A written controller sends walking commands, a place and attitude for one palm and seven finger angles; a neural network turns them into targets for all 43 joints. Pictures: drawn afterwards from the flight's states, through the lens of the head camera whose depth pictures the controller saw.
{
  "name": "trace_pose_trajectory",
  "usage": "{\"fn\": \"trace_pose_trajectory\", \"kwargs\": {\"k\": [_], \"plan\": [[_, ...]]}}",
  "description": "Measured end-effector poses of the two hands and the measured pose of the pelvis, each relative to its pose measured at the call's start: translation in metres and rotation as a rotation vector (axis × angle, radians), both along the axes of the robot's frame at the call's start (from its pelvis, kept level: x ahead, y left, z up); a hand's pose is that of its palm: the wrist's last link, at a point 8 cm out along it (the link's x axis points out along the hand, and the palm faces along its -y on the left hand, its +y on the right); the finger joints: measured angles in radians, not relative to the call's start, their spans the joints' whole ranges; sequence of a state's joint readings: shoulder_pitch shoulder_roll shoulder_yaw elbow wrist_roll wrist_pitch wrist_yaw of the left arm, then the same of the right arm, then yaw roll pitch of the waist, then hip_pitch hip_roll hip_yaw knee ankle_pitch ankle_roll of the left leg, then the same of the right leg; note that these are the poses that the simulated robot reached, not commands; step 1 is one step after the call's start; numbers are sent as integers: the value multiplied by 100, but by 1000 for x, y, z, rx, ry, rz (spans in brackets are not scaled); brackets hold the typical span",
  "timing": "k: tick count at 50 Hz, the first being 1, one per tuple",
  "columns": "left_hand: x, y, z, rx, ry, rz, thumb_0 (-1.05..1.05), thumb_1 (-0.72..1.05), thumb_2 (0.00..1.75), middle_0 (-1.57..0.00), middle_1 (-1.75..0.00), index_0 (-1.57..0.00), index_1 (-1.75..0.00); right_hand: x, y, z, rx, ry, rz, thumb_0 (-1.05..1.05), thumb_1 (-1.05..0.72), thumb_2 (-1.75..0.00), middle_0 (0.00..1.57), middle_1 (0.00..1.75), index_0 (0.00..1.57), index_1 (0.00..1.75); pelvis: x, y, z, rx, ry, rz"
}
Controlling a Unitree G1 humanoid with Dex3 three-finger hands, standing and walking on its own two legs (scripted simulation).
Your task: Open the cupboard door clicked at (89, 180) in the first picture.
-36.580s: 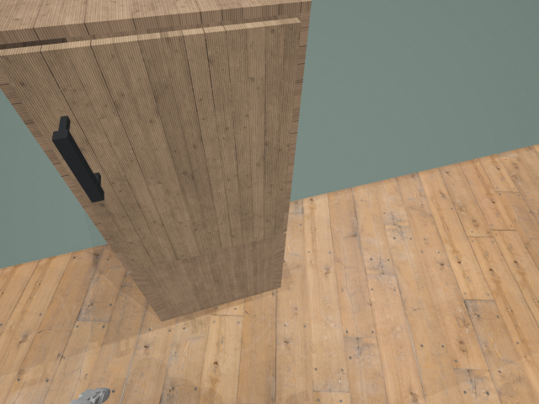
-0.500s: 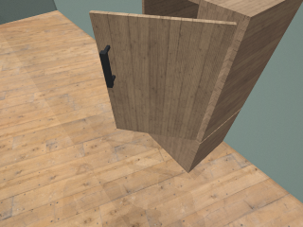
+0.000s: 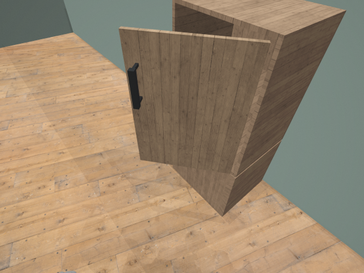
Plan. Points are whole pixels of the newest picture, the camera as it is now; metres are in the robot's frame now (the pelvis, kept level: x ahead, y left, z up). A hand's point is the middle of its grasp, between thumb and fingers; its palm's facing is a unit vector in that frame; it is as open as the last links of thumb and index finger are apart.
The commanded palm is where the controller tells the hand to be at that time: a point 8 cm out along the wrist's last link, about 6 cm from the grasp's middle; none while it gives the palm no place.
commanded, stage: look again from close up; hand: left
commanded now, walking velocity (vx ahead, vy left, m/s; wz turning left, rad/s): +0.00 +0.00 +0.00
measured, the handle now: (136, 86) +0.65 +0.19 +0.08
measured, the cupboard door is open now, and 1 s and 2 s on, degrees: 40 40 40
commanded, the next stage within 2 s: shuffle to correct the standing spot in 0.06 s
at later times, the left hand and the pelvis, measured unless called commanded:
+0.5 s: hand out of the picture -0.01 +0.21 -0.19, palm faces -0.03 -0.99 -0.15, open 7.4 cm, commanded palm none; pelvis +0.03 +0.03 -0.01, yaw -3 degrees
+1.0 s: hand out of the picture +0.17 +0.21 -0.18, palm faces -0.12 -0.97 -0.19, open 7.2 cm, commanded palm none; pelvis +0.09 +0.04 -0.01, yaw -10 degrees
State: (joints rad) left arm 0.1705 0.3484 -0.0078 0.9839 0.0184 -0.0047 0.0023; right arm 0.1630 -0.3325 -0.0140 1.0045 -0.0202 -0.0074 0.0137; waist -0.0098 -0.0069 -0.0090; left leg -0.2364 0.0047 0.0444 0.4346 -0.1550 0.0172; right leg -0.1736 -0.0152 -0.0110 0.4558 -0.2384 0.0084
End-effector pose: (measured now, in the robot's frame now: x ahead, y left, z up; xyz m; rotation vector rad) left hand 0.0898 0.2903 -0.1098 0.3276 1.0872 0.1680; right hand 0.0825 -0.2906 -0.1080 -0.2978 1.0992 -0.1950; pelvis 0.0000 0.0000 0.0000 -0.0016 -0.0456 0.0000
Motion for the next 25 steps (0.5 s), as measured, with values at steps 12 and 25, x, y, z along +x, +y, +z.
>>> {"fn": "trace_pose_trajectory", "kwargs": {"k": [12,25], "plan": [[-60,-8,-25,-62,177,47,0,91,90,-20,-30,-20,-30,-44,23,-11,27,156,-26,0,-91,-90,20,30,20,29,-3,9,2,-7,11,4],[-101,-35,-48,-185,371,95,0,91,90,-20,-30,-20,-30,-73,86,-32,126,256,-127,0,-91,-90,20,30,20,29,28,32,-7,-7,14,-58]]}}
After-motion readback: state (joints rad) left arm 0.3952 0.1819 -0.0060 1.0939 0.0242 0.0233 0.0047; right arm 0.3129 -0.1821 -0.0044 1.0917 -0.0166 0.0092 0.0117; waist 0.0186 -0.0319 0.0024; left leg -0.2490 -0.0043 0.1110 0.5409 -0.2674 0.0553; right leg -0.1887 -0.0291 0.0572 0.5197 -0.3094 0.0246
